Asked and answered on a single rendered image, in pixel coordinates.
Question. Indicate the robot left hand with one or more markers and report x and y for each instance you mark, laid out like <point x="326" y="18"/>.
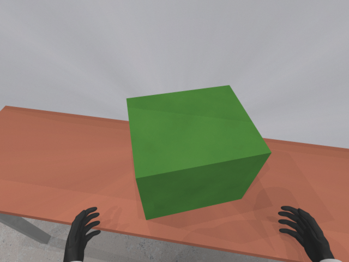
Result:
<point x="77" y="238"/>

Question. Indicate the robot right hand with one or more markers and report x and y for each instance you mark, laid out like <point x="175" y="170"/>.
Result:
<point x="307" y="233"/>

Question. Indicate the carton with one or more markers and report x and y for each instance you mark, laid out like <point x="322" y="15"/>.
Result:
<point x="193" y="149"/>

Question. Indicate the table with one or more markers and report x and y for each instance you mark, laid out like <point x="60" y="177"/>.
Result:
<point x="54" y="165"/>

